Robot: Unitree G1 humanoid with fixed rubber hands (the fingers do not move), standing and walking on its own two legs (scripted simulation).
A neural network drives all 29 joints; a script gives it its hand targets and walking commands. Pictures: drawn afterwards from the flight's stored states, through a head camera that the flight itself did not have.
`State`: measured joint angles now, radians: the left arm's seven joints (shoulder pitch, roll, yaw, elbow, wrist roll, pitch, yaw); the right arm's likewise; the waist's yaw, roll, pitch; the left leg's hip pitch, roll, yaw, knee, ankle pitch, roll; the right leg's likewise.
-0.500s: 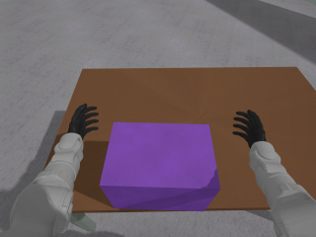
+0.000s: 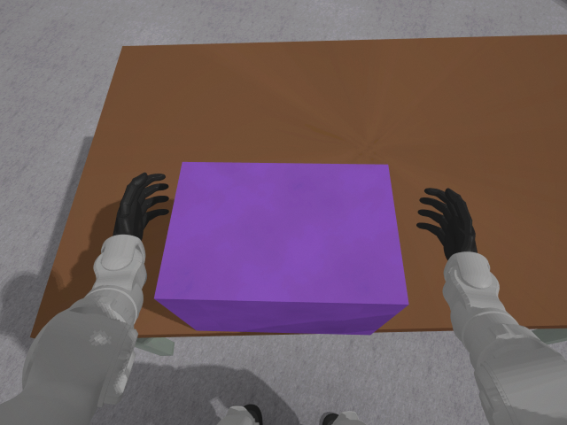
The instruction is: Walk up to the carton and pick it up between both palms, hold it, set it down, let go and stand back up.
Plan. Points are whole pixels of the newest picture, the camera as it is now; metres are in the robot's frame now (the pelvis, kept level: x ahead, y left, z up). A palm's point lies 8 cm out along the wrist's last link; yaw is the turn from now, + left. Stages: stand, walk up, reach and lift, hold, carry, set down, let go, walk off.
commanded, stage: reach and lift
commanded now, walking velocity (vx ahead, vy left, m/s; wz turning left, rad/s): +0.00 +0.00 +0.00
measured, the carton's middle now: (283, 255) +0.38 +0.02 -0.06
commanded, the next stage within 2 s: none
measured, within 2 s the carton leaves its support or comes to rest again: leaves its support in 1.84 s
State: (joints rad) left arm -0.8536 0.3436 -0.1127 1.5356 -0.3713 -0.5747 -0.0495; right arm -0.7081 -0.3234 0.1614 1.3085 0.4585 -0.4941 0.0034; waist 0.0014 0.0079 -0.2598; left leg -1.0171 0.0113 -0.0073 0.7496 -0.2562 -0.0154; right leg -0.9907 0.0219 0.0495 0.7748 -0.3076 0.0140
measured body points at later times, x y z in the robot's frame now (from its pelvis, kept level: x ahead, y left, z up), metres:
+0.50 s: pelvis +0.00 +0.01 +0.00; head +0.13 +0.01 +0.43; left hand +0.43 +0.22 -0.01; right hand +0.42 -0.20 -0.02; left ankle +0.03 +0.13 -0.69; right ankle +0.01 -0.12 -0.69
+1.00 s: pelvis +0.00 +0.01 +0.00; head +0.13 +0.00 +0.43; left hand +0.43 +0.22 -0.01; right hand +0.42 -0.18 -0.03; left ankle +0.03 +0.13 -0.69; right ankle +0.01 -0.12 -0.69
